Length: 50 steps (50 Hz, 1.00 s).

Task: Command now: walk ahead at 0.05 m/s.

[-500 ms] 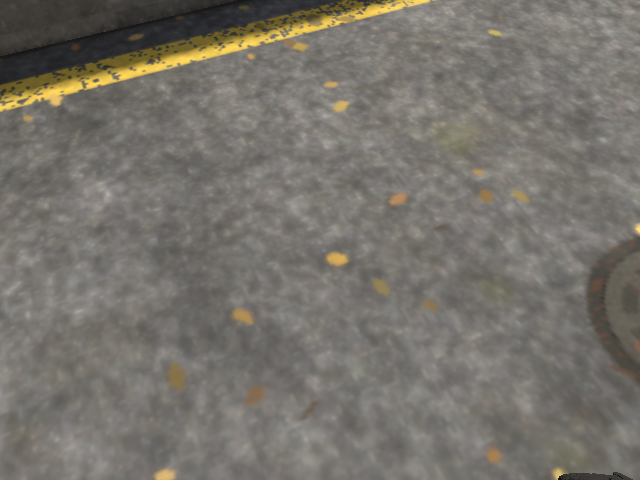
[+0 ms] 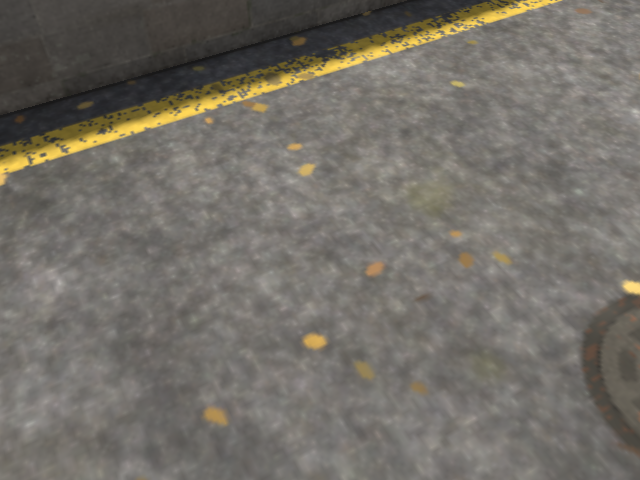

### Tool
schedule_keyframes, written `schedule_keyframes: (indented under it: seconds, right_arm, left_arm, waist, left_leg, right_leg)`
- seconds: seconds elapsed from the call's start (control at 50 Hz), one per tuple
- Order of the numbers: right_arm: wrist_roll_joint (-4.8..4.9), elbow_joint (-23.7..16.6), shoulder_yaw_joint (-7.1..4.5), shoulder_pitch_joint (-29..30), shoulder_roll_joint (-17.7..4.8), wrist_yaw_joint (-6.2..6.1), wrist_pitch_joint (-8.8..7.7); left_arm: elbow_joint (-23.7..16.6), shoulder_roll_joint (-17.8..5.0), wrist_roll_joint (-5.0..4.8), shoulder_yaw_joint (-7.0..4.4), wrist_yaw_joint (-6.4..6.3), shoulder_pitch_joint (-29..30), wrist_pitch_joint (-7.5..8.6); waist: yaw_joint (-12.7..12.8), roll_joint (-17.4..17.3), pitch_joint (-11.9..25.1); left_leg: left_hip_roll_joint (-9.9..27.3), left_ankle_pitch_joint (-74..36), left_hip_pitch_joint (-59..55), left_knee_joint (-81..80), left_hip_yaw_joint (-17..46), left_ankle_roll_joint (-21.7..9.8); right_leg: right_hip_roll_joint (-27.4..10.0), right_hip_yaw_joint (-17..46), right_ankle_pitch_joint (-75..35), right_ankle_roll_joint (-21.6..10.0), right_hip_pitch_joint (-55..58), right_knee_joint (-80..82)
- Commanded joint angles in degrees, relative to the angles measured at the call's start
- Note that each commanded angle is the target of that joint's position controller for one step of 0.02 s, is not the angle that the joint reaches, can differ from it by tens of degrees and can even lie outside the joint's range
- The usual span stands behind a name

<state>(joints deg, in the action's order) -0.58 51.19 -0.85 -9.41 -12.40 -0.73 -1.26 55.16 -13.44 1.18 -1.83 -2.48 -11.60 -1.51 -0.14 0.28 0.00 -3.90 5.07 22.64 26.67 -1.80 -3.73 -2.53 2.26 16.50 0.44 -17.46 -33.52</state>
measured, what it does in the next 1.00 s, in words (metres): walks ahead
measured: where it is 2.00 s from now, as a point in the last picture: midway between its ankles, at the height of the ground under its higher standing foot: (380, 362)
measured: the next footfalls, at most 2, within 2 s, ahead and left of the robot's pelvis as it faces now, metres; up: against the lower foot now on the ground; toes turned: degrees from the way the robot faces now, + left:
left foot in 1.08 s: +0.21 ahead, +0.16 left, +0.00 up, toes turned +3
right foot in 1.56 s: +0.59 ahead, -0.10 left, +0.00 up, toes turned -25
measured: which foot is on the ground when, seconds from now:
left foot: down 0.00-0.84, up 0.86-1.00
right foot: down 0.00-1.00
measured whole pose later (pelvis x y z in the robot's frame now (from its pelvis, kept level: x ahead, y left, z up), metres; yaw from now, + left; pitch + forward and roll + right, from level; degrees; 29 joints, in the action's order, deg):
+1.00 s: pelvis +0.10 +0.00 +0.01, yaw +1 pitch +1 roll +0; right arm 2.4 58.7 -3.6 -8.4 -13.1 0.7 -4.9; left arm 61.5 -12.0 -1.6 -3.8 -1.6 -26.4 5.0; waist 2.6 1.9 1.6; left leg 2.3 19.1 25.0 43.5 -2.7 -3.9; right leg -2.7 0.3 19.8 0.4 -2.0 -20.1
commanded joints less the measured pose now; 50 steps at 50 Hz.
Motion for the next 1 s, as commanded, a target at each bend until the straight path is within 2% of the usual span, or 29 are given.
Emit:
schedule_keyframes:
  seconds: [0.02,0.04,0.06,0.08,0.12,0.14,0.18,0.3,0.4,0.54,0.76,0.78,0.8,0.82,0.84,0.86,0.88,0.9,0.92,0.96,1.0]
  right_arm:
    - [0.59,-2.84,-1.94,0.36,-6.60,-0.65,-0.26]
    - [0.09,-2.39,-2.01,0.82,-6.77,-0.86,-0.32]
    - [0.13,-2.19,-2.05,0.44,-5.92,-0.93,-0.35]
    - [-0.05,-1.40,-1.95,-0.38,-5.04,-1.02,-0.24]
    - [-0.41,-0.38,-2.13,-1.24,-5.24,-0.95,-0.04]
    - [-0.27,-0.09,-2.20,-1.06,-5.45,-0.90,0.03]
    - [0.03,0.38,-2.19,-0.22,-5.19,-0.79,0.02]
    - [0.36,2.28,-2.15,-0.29,-4.82,-0.68,0.04]
    - [0.65,3.86,-2.20,-0.40,-4.86,-0.95,0.55]
    - [0.78,5.67,-2.32,0.34,-4.64,-1.30,1.18]
    - [0.82,8.00,-2.44,1.40,-4.08,-1.52,1.53]
    - [1.00,9.29,-2.53,-0.74,-3.92,-1.52,1.63]
    - [1.76,9.66,-3.19,-1.83,-5.30,-1.43,1.56]
    - [2.16,8.63,-3.49,0.03,-6.25,-1.20,0.88]
    - [2.78,6.03,-3.32,5.06,-5.67,-0.83,-0.48]
    - [3.34,3.27,-2.69,10.91,-3.32,-0.23,-2.18]
    - [3.27,2.48,-2.74,12.56,-3.10,0.39,-3.39]
    - [2.90,2.27,-3.25,12.62,-4.53,0.87,-4.09]
    - [3.03,2.42,-3.35,10.97,-4.33,1.20,-4.51]
    - [3.24,2.41,-2.94,9.43,-3.32,1.67,-5.23]
    - [2.81,2.97,-2.80,8.63,-2.47,2.15,-5.50]
  left_arm:
    - [0.52,-8.01,0.19,-1.66,0.07,-5.56,0.68]
    - [0.60,-5.77,-0.06,-1.17,0.19,-4.72,1.50]
    - [0.87,-4.75,0.03,-0.87,0.16,-3.83,2.24]
    - [0.83,-4.82,-0.07,-0.90,0.17,-2.51,2.84]
    - [1.04,-4.42,-0.41,-0.88,0.08,-2.63,3.64]
    - [1.41,-4.34,-0.58,-0.88,0.01,-3.76,3.77]
    - [2.14,-4.20,-0.78,-0.86,-0.11,-5.69,3.89]
    - [3.52,-3.43,-0.92,-0.62,0.06,-8.25,4.00]
    - [4.29,-2.45,-0.96,-0.42,0.14,-9.02,3.61]
    - [5.16,-1.51,-0.94,-0.35,0.04,-9.39,3.17]
    - [6.32,-0.68,-0.91,-0.37,-0.22,-10.14,3.05]
    - [7.35,-0.69,-1.14,-0.54,-0.29,-12.44,2.88]
    - [6.96,-2.38,-1.68,-1.14,-0.38,-12.68,2.79]
    - [6.37,-3.65,-2.18,-1.54,-0.44,-14.08,3.18]
    - [6.54,-5.30,-2.60,-1.97,-0.50,-17.12,4.16]
    - [6.66,-7.85,-3.05,-2.87,-0.49,-18.02,5.38]
    - [6.39,-9.46,-2.73,-3.74,-0.48,-15.93,6.30]
    - [5.69,-7.56,-2.07,-3.47,-0.29,-15.66,7.05]
    - [4.78,-5.96,-2.01,-3.11,0.12,-14.48,7.62]
    - [3.08,-5.53,-3.14,-3.07,0.89,-11.89,7.69]
    - [2.19,-6.73,-3.05,-3.37,1.29,-11.31,7.32]
  waist:
    - [-0.28,3.42,-1.85]
    - [-0.10,4.70,-2.25]
    - [-1.02,6.43,-1.68]
    - [-1.80,6.92,-1.68]
    - [-1.67,4.77,-1.82]
    - [-1.12,3.04,-2.14]
    - [-0.16,0.70,-2.06]
    - [0.40,-0.33,0.69]
    - [0.43,-0.34,0.81]
    - [0.32,0.06,-0.32]
    - [0.14,-0.10,-1.63]
    - [0.33,0.31,0.58]
    - [0.27,1.37,-1.50]
    - [1.47,1.23,-5.20]
    - [3.83,2.98,-8.60]
    - [5.23,8.21,-11.28]
    - [4.77,11.69,-12.25]
    - [4.44,8.78,-10.96]
    - [3.19,7.00,-9.83]
    - [1.96,6.95,-8.74]
    - [1.51,7.94,-7.49]
  left_leg:
    - [5.58,23.46,0.56,-9.78,7.14,1.01]
    - [4.93,17.67,-5.18,-6.22,5.82,1.57]
    - [4.71,13.28,-8.98,-4.23,5.15,1.32]
    - [4.79,10.47,-11.26,-3.14,4.86,0.92]
    - [5.08,9.15,-11.36,-2.98,4.93,0.16]
    - [5.39,9.80,-10.38,-3.46,5.29,-0.31]
    - [5.61,9.72,-8.71,-3.87,5.72,-0.71]
    - [5.60,-0.84,-11.76,-1.15,5.30,-0.76]
    - [5.72,-4.82,-12.56,-0.02,5.30,-1.00]
    - [5.69,-5.01,-12.83,0.12,5.37,-0.83]
    - [5.55,-1.80,-12.90,-0.81,5.45,-0.42]
    - [4.00,13.15,-13.22,-0.41,3.98,-0.71]
    - [2.80,29.96,-9.73,0.75,3.12,-1.12]
    - [3.64,38.62,-3.22,1.05,4.61,-1.47]
    - [4.15,36.27,4.69,2.90,4.38,-0.83]
    - [3.81,22.48,12.17,9.41,0.54,0.68]
    - [5.66,14.47,16.45,16.83,0.65,0.18]
    - [7.87,15.57,21.13,22.95,2.87,-0.40]
    - [8.96,15.78,23.75,26.06,3.43,-0.86]
    - [9.80,14.78,17.93,17.69,2.17,-0.93]
    - [6.63,12.79,5.38,11.71,-3.06,0.48]
  right_leg:
    - [-2.38,2.31,9.51,-5.00,-0.90,9.83]
    - [-2.50,3.01,13.89,-4.77,-5.99,13.10]
    - [-2.86,3.45,14.45,-3.96,-8.08,14.98]
    - [-2.63,3.30,12.99,-2.94,-9.08,15.51]
    - [-2.09,2.61,10.60,-2.01,-7.99,14.54]
    - [-1.62,2.05,9.02,-1.88,-6.89,13.70]
    - [-1.04,1.18,5.37,-1.98,-4.04,12.10]
    - [-0.50,0.22,-2.14,-2.12,-0.97,10.27]
    - [0.10,-0.57,-5.59,-1.84,0.48,9.63]
    - [0.55,-1.11,-6.02,-1.65,1.15,10.02]
    - [0.92,-1.62,-3.39,-1.49,1.28,11.07]
    - [1.61,-2.21,8.24,-2.46,2.15,11.48]
    - [1.03,-0.66,21.37,-4.50,0.67,11.58]
    - [-1.44,3.17,31.76,-6.93,-0.15,13.70]
    - [-6.26,9.90,35.63,-9.97,3.19,18.76]
    - [-13.53,19.09,33.71,-12.93,8.79,25.69]
    - [-19.74,26.06,28.59,-15.22,11.68,28.61]
    - [-20.85,26.81,24.62,-15.35,15.02,28.67]
    - [-19.85,24.60,21.91,-14.30,17.55,27.75]
    - [-16.04,16.41,16.28,-11.00,15.30,27.35]
    - [-11.63,9.17,13.09,-9.81,8.17,26.00]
